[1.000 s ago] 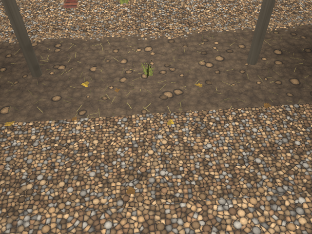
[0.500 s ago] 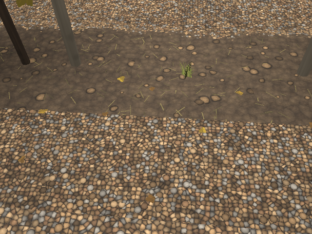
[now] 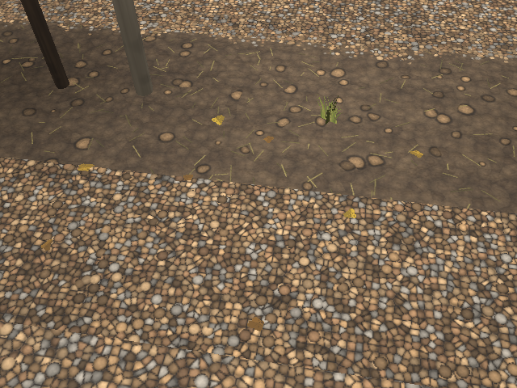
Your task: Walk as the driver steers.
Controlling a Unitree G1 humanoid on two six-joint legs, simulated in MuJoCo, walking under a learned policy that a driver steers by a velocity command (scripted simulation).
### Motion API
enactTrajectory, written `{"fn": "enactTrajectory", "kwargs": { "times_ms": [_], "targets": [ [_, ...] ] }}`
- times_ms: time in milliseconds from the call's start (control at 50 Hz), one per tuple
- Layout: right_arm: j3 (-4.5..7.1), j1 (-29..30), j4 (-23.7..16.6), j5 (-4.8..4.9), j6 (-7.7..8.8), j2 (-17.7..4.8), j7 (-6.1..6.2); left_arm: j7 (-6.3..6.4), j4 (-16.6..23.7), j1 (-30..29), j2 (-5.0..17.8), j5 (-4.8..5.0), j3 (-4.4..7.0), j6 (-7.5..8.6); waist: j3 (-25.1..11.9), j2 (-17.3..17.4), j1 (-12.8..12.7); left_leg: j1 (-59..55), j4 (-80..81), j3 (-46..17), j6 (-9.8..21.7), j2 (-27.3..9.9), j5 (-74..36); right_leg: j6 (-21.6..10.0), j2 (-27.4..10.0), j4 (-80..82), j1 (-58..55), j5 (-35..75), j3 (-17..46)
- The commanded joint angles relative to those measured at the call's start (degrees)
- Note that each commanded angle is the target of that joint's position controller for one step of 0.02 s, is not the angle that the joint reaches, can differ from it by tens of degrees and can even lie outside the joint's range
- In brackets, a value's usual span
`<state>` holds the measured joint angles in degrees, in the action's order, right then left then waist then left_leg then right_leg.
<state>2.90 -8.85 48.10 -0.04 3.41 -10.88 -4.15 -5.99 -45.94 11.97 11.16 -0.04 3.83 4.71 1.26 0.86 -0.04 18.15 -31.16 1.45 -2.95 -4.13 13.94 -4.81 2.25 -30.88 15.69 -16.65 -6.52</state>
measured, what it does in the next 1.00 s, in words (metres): walks ahead: left foot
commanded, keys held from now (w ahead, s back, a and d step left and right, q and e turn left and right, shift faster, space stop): no key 0.58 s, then w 0.42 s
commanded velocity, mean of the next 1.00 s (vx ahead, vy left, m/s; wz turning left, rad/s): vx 0.11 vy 0.00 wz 0.01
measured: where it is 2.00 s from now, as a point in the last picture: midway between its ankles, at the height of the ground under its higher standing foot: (243, 354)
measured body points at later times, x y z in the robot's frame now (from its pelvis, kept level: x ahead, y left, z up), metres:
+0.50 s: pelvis +0.01 +0.01 +0.00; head +0.03 +0.00 +0.45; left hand +0.12 +0.27 -0.12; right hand +0.12 -0.24 -0.14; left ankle +0.02 +0.15 -0.73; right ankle +0.00 -0.06 -0.73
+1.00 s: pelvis +0.14 +0.08 +0.00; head +0.15 +0.09 +0.45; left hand +0.01 +0.30 -0.15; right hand +0.30 -0.14 -0.12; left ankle +0.19 +0.19 -0.73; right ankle +0.00 -0.06 -0.73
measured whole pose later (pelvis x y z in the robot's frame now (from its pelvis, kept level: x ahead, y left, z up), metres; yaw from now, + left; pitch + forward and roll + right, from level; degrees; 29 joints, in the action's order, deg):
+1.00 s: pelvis +0.14 +0.08 +0.00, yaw +0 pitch -2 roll +0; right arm 2.1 -3.4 55.0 -3.5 5.6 -11.0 -2.5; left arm -2.1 -63.9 30.4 9.9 -4.9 1.6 3.7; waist 3.8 -1.1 -4.2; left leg 16.4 -30.2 3.0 5.0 -0.4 10.4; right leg -2.5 -4.3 -24.7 -3.7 -24.6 -3.4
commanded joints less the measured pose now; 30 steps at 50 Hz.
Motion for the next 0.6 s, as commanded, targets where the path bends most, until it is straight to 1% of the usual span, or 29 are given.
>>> {"fn": "enactTrajectory", "kwargs": {
  "times_ms": [20,100,120,280,440,580,600],
  "targets": [
    [1.42,-0.76,-1.55,0.01,0.32,-5.12,0.45,-0.06,2.51,0.75,6.46,0.02,2.0,0.61,-2.86,0.11,0.42,-1.34,3.54,-1.51,2.25,-1.03,-4.11,-0.4,-7.03,6.69,-2.23,9.24,8.22],
    [1.57,0.85,-0.47,0.01,0.35,-5.61,0.68,0.16,1.83,-0.02,7.18,-0.11,2.51,0.58,-2.92,0.16,0.27,-1.89,3.73,-1.08,2.27,-0.53,-4.78,0.08,-6.37,5.93,-3.15,10.84,7.13],
    [1.82,1.8,-0.35,-0.04,0.5,-6.33,0.8,0.18,1.93,-0.59,7.52,-0.06,2.62,0.63,-2.93,0.48,0.21,-1.99,3.66,-0.9,2.17,-0.36,-4.56,-0.08,-6.29,5.73,-3.36,11.1,7.12],
    [1.88,2.61,2.73,-0.09,0.37,-6.88,1.35,0.32,-0.26,-0.89,8.46,-0.07,3.11,0.75,-2.33,-0.34,0.4,-3.11,4.19,-0.31,2.16,0.06,-4.55,0.0,-6.04,5.96,-4.45,11.38,6.82],
    [1.73,3.3,5.96,-0.16,0.08,-7.62,1.78,0.33,-2.63,-0.71,9.32,-0.24,3.27,0.76,-1.78,-0.64,0.45,-3.77,4.36,0.37,2.16,0.34,-4.97,0.0,-6.0,6.22,-5.75,12.54,7.11],
    [1.48,3.78,8.7,-0.28,-0.12,-8.16,2.02,0.38,-4.82,-0.23,9.75,-0.31,3.16,0.74,-1.37,-0.79,0.49,-3.88,4.12,0.93,2.16,0.38,-5.11,0.02,-5.9,6.28,-6.53,13.32,7.39],
    [1.7,2.51,9.5,-0.57,-0.37,-8.87,2.18,0.65,-5.72,1.92,10.77,-0.54,3.6,0.54,-1.1,-1.28,0.0,-3.35,4.02,1.41,2.48,0.87,-0.06,-0.94,-6.32,8.05,-7.01,5.86,8.17]
  ]
}}
Velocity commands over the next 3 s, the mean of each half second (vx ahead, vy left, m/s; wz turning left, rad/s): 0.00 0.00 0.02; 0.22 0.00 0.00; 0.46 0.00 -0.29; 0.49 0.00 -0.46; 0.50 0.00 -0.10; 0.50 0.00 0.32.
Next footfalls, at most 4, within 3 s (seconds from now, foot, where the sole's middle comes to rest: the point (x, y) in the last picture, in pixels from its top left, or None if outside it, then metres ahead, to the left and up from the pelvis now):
0.98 left None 0.23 0.20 -0.77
1.46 right None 0.44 -0.01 -0.77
1.86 left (218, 317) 0.77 0.18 -0.95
2.30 right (320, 266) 0.95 -0.16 -0.95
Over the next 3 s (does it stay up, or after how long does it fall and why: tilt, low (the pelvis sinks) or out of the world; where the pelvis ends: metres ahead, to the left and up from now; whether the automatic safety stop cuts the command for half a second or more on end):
stays up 1.21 -0.11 -0.18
